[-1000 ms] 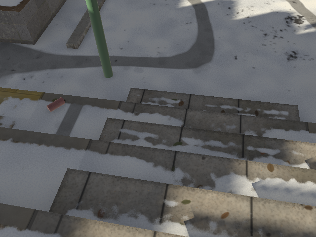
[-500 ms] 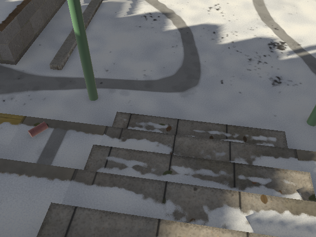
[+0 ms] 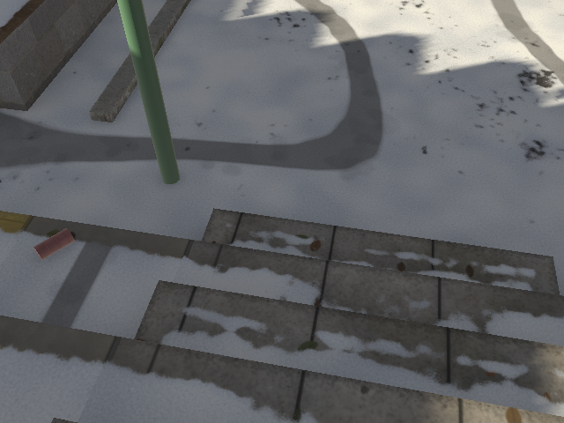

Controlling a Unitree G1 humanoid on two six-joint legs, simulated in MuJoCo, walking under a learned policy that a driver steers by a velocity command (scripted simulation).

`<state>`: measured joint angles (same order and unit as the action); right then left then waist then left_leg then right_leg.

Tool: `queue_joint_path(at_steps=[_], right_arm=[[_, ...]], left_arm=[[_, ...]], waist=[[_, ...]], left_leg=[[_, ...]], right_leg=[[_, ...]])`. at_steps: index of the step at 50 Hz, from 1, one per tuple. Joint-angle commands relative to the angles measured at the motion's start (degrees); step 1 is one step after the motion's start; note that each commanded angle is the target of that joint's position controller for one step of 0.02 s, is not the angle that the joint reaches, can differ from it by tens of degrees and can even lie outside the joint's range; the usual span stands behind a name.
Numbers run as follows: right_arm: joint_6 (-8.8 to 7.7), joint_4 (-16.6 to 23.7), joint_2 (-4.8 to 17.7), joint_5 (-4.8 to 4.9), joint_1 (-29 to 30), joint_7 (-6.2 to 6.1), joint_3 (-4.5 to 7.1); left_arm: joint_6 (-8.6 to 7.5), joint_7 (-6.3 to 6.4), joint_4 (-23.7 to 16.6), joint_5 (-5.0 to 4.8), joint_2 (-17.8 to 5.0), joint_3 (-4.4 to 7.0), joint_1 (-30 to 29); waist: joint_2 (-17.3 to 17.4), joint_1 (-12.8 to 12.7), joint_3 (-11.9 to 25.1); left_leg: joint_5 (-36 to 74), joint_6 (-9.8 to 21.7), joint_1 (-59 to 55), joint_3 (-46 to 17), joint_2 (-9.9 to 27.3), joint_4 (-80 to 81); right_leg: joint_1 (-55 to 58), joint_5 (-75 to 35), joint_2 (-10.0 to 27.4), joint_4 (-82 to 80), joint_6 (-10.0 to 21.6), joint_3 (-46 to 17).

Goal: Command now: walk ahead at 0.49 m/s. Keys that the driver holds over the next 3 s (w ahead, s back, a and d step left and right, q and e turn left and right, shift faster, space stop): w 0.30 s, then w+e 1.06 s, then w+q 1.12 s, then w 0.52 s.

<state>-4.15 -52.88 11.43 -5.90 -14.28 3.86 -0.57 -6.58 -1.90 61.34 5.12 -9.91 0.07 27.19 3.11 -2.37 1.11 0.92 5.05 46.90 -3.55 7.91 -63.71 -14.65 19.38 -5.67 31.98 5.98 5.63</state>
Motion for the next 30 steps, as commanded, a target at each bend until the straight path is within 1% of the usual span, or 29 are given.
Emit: queue_joint_path(at_steps=[1, 2, 3, 4, 5, 6, 7, 9, 10, 11, 12, 13, 14, 15, 16, 17, 18, 19, 20, 21, 22, 23, 24, 25, 26, 27, 28, 29, 30], right_arm=[[-0.58, 1.42, -0.71, -1.06, -2.85, 0.95, -1.32], [-0.70, 2.41, 0.47, -0.59, 1.56, 0.87, -1.20], [-0.89, 2.99, 1.40, -0.44, 4.88, 0.58, -1.40], [-0.58, 3.68, 1.09, -0.47, 5.65, 0.14, -1.16], [-0.03, 4.40, 2.60, -0.64, 5.59, 0.23, -0.90], [0.56, 5.04, 3.99, -0.99, 6.57, 0.21, -0.67], [0.90, 6.43, 4.24, -0.90, 10.03, 0.13, -0.82], [1.02, 8.98, 3.64, -0.04, 17.40, 0.03, -1.50], [0.99, 9.50, 3.06, -0.12, 19.91, 0.26, -1.72], [0.80, 9.57, 2.44, -0.19, 21.43, 0.47, -1.92], [0.48, 8.85, 2.95, -0.21, 20.41, 0.45, -1.75], [0.00, 6.22, 4.26, 0.80, 15.07, 0.25, -0.96], [-0.53, 2.26, 7.13, 1.93, 4.10, -0.22, 0.80], [-1.40, -3.08, 12.23, 2.27, -15.54, -0.50, 3.53], [-0.33, -5.54, 16.24, 1.39, -27.77, 0.43, 4.76], [0.47, -6.26, 16.06, 0.06, -31.71, 1.12, 5.07], [0.34, -6.43, 16.37, 0.26, -25.95, 1.14, 5.89], [0.46, -4.43, 10.75, 0.46, -17.62, 0.50, 4.39], [0.35, -2.73, 5.38, 0.10, -10.11, 0.47, 2.21], [-1.01, -0.05, -1.55, 0.10, -3.84, -0.85, -0.08], [-1.69, -0.07, -1.91, 0.29, -2.92, -1.64, -0.14], [-2.53, -0.24, -1.81, 1.54, -4.22, -2.50, -0.03], [-2.73, -2.35, 0.40, 1.89, -9.11, -2.70, 0.38], [-2.89, -4.27, 1.61, 0.53, -12.31, -2.71, 0.59], [-2.98, -5.17, 1.98, -0.60, -13.48, -2.98, 0.90], [-3.01, -5.31, 1.93, -1.04, -13.56, -2.73, 0.84], [-3.50, -6.86, -1.46, -0.62, -16.07, -3.71, -0.16], [-3.61, -8.58, -2.40, -0.21, -19.46, -3.83, -0.89], [-3.75, -8.40, -3.22, -0.38, -18.10, -3.87, -1.63]], left_arm=[[-2.65, 1.30, -1.94, 0.35, -3.53, -0.47, 2.65], [-2.42, 1.68, -1.10, -0.39, -3.31, -0.81, 5.59], [-2.00, 2.00, -2.28, -0.82, -1.55, -1.67, 3.97], [-1.23, 1.06, -2.46, 0.23, -2.11, -2.15, 3.45], [-0.88, 0.08, -2.26, 0.86, -2.36, -2.33, 2.57], [-0.83, -0.16, -2.22, 0.54, -2.45, -2.55, 3.44], [-0.87, -0.15, -1.55, 0.16, -2.34, -2.67, 4.99], [-0.98, 1.05, 1.03, -0.61, -4.01, -2.13, 11.45], [-0.52, 1.46, 1.42, -0.97, -4.36, -1.72, 12.89], [0.19, 1.47, 1.74, -1.35, -5.07, -1.29, 13.25], [0.88, 1.15, 1.79, -1.46, -5.97, -0.76, 12.95], [1.49, 0.60, 1.43, -1.36, -6.41, -0.42, 10.58], [2.04, -0.73, 1.31, 0.24, -7.39, -0.12, 8.45], [2.25, -3.20, 1.69, 2.48, -6.85, -0.30, 7.91], [2.23, -5.18, 4.69, 0.27, 1.99, -1.29, 20.60], [1.52, -5.87, 0.02, -1.81, -2.43, -0.46, 14.61], [0.78, -5.19, -6.42, -3.83, -4.21, 0.12, 1.92], [0.34, -3.28, -7.83, -3.22, -5.14, -0.17, -3.00], [0.31, -1.78, -6.56, -2.14, -5.21, 0.30, -2.90], [0.15, -0.99, -5.65, -0.60, -2.79, -0.15, -2.36], [0.91, -1.15, -5.84, 0.36, -1.04, -0.02, -5.02], [1.17, -1.75, -5.05, 0.70, -0.17, -0.23, -5.25], [1.53, -2.05, -4.27, 0.66, -0.07, 0.17, -4.03], [1.84, -2.08, -4.76, 0.28, 0.80, 0.01, -4.46], [1.86, -2.65, -4.72, 0.77, 1.60, -0.43, -2.53], [1.81, -2.89, -5.17, 0.71, 0.62, -0.27, -3.41], [1.70, -2.87, -7.21, 0.84, 0.40, -0.66, -8.45], [1.92, -2.59, -7.94, 0.73, -0.79, -0.49, -11.83], [1.67, -2.55, -7.95, 0.01, -1.42, -0.67, -13.31]], waist=[[-1.88, 0.59, -2.82], [-2.31, -1.53, -3.93], [-0.71, -1.79, -3.57], [-4.04, -0.51, -3.24], [-6.25, 0.71, -4.84], [-5.58, 0.65, -6.68], [-3.23, -0.62, -8.37], [-4.18, -4.95, -9.73], [-4.31, -6.61, -9.67], [-4.08, -7.47, -9.93], [-4.27, -7.23, -9.65], [-2.71, -4.70, -8.02], [-1.19, 0.93, -4.92], [1.61, 9.28, 1.26], [15.16, 8.57, 19.94], [8.93, 11.76, 23.11], [6.25, 12.97, 10.64], [-3.89, 10.27, 3.22], [-6.77, 6.26, -0.68], [-6.83, 0.78, -2.91], [-0.63, -0.05, -8.26], [-1.71, 1.23, -6.27], [-1.68, 1.97, -4.92], [-0.84, 1.90, -3.58], [-1.84, 1.12, -3.01], [-3.12, 1.20, -2.63], [-4.36, 3.84, -4.20], [-3.01, 5.16, -5.04], [-4.76, 4.64, -4.98]], left_leg=[[22.17, -2.08, 2.24, -3.65, 2.34, 13.69], [25.83, -3.10, 7.17, -3.19, 2.37, 18.11], [35.67, -2.53, 0.05, -1.82, 1.51, 27.59], [36.25, -2.14, -14.46, 2.48, -1.45, 25.10], [32.73, -2.05, -19.04, 2.75, -2.00, 21.67], [29.12, -2.29, -16.64, 1.76, -1.53, 21.55], [25.63, -2.33, -14.11, 1.78, -1.53, 25.86], [17.86, -3.61, -6.17, 1.22, -1.28, 34.96], [13.99, -3.60, -5.80, 2.10, -1.42, 39.61], [10.19, -3.27, -8.27, 3.14, -1.98, 42.63], [8.52, -2.77, -13.57, 4.68, -2.75, 43.29], [10.91, -1.95, -22.52, 5.79, -3.20, 46.37], [17.46, -0.69, -37.99, 8.02, -4.42, 46.95], [26.04, 3.53, -61.83, 6.83, -2.29, 40.49], [55.81, 17.57, -89.81, -3.67, 10.54, 23.55], [58.39, 21.79, -93.37, -15.17, 16.56, 23.87], [28.15, 20.55, -84.84, -21.36, 20.12, 32.43], [2.29, 15.34, -67.75, -17.03, 18.72, 39.40], [-0.82, 14.07, -51.72, -12.66, 15.46, 42.33], [2.87, 10.99, -37.40, -5.50, 10.67, 45.62], [3.62, 11.28, -27.88, -3.46, 9.19, 48.33], [2.55, 11.92, -26.02, -0.10, 7.67, 50.76], [1.41, 13.81, -28.14, -0.89, 8.57, 50.64], [5.54, 14.21, -29.84, -0.83, 9.15, 48.58], [9.81, 13.72, -31.15, 0.39, 9.00, 44.69], [11.85, 13.20, -31.88, 1.51, 9.50, 43.49], [7.69, 11.16, -40.22, 1.13, 9.80, 41.74], [4.97, 10.53, -43.32, 0.80, 10.09, 40.78], [-1.01, 8.05, -38.39, 5.72, 6.82, 38.54]], right_leg=[[-2.67, -19.42, 16.22, -5.80, 11.44, -14.42], [2.12, -18.36, 16.92, -3.24, 11.24, -16.13], [-4.23, -11.43, 13.38, 0.12, 9.00, -12.90], [-16.88, -7.20, 10.84, -1.44, 8.41, -11.16], [-22.11, -3.33, 11.66, -1.69, 8.96, -12.45], [-19.54, -2.24, 13.27, -0.34, 9.54, -14.81], [-15.60, -1.01, 14.54, 1.72, 9.54, -15.97], [0.34, -3.46, 16.57, 6.39, 9.67, -20.51], [5.34, -5.69, 16.26, 8.43, 8.85, -20.64], [7.08, -8.26, 16.23, 10.02, 8.70, -21.40], [6.56, -11.72, 16.18, 11.86, 8.55, -21.34], [4.32, -15.43, 14.75, 16.31, 7.40, -19.31], [-1.19, -19.83, 12.14, 25.14, 5.51, -15.30], [-14.28, -21.68, 9.53, 40.97, 1.10, -11.21], [-29.36, 23.12, 1.35, 70.96, -4.57, -5.48], [-38.86, 28.00, 1.07, 83.81, -5.83, -8.96], [-55.26, 23.23, 2.74, 83.21, -5.06, -9.55], [-52.73, 10.93, 8.62, 72.70, -2.51, -12.69], [-43.74, 3.01, 10.32, 65.46, -1.12, -13.71], [-31.95, -10.86, 14.42, 46.33, 0.58, -16.52], [-28.37, -10.74, 15.11, 42.56, 1.36, -13.82], [-24.89, -16.75, 14.40, 33.41, 1.17, -12.82], [-25.66, -17.54, 13.38, 30.40, 0.16, -12.33], [-26.85, -20.07, 14.10, 29.56, -0.71, -12.56], [-28.19, -24.85, 14.30, 29.31, -1.10, -13.06], [-29.11, -25.48, 14.23, 28.12, -1.83, -12.63], [-38.05, -35.03, 16.03, 18.05, -2.38, -17.08], [-41.00, -38.76, 15.95, 14.33, -2.62, -16.79], [-34.71, -49.12, 15.85, 6.27, -2.07, -15.49]])
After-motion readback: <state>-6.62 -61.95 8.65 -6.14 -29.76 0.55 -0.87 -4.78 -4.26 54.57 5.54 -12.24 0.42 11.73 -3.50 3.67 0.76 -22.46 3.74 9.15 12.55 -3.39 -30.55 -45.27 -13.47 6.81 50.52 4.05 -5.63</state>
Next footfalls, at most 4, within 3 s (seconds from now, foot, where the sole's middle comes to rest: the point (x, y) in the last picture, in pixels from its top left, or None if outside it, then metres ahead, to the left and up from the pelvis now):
0.30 left None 0.34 0.15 -0.91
0.88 right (357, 420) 0.63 -0.14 -1.05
1.30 left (315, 344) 0.94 -0.03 -1.20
1.72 right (391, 332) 0.99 -0.29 -1.20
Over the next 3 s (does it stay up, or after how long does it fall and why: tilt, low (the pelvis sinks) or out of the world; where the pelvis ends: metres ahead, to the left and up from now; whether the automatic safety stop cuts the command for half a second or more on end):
stays up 1.62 -0.33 -0.76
